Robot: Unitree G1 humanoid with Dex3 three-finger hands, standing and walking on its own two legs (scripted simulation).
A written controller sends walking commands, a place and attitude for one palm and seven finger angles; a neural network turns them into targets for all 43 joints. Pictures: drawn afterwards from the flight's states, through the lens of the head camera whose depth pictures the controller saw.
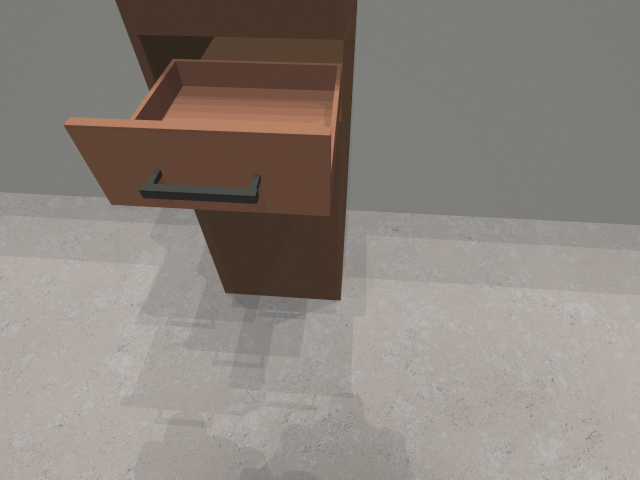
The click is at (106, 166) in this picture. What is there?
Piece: drawer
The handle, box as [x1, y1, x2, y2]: [139, 170, 260, 203]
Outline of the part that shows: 139,190 143,197 256,203 258,197 257,189 260,176 259,174 254,174 249,188 158,184 157,182 161,175 160,170 154,170 146,183 143,183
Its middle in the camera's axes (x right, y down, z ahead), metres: -0.18 -0.08 +0.59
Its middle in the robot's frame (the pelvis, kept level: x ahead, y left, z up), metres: +0.50 +0.21 +0.07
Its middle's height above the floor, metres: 0.85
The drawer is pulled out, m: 0.30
